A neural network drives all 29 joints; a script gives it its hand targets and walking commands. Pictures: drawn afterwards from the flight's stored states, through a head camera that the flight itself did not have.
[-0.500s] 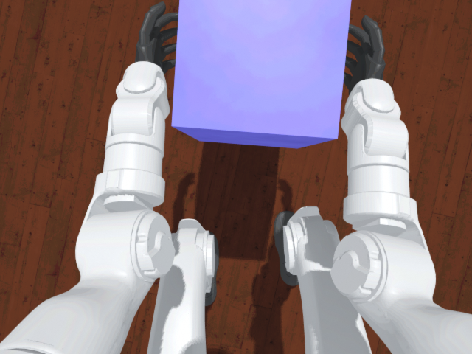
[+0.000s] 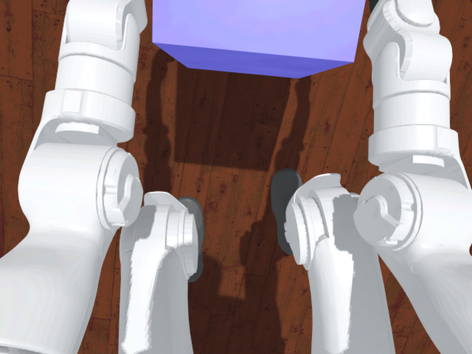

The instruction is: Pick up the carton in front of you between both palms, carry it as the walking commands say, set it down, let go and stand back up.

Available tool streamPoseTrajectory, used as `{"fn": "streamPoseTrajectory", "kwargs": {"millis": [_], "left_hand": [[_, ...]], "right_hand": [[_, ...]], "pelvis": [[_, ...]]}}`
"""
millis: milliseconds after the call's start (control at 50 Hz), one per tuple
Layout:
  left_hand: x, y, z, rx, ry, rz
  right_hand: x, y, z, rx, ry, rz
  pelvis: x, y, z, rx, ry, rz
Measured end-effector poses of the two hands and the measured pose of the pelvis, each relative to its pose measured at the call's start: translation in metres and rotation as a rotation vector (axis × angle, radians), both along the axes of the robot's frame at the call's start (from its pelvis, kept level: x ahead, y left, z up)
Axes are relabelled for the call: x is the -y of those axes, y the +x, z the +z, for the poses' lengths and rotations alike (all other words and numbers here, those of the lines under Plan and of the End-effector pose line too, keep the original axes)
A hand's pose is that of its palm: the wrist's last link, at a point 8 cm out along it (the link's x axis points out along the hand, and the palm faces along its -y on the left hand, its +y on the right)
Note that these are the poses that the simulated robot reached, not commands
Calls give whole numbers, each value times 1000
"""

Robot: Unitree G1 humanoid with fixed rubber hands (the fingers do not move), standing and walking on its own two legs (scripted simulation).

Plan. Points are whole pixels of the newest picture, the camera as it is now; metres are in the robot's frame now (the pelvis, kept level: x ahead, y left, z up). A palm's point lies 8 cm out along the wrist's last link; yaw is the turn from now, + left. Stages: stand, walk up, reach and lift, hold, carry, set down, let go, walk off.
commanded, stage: set down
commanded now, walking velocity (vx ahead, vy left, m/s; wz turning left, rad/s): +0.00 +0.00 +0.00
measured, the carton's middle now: out of the picture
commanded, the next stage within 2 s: none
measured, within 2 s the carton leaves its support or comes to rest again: rests again in 0.70 s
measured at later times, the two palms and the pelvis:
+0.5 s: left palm out of the picture +0.58 +0.10 -0.21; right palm out of the picture +0.53 -0.21 -0.19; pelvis +0.00 +0.00 -0.03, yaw +0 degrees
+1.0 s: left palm out of the picture +0.58 +0.09 -0.22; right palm out of the picture +0.53 -0.22 -0.21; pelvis -0.01 +0.00 -0.04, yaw +0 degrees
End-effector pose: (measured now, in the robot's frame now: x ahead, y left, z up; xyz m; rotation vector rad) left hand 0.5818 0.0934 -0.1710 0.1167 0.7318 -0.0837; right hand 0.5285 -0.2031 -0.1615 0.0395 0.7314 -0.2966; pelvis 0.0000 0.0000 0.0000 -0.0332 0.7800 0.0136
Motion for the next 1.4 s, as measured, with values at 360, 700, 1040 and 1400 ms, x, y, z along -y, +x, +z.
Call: {"fn": "streamPoseTrajectory", "kwargs": {"millis": [360, 700, 1040, 1400], "left_hand": [[-1, 3, -31, -20, 6, -12], [1, -2, -38, -15, -43, -56], [4, -2, -47, 33, -113, -68], [-52, 7, -53, 23, 50, 14]], "right_hand": [[2, 8, -26, -23, 10, 35], [9, 4, -37, -23, 9, 41], [17, 3, -46, -23, 22, 53], [28, -7, -63, -41, -23, -23]], "pelvis": [[4, 4, -28, 41, -5, 11], [2, -8, -37, 127, -17, 19], [0, -8, -43, 180, -26, 12], [4, -8, -42, 186, -26, 22]]}}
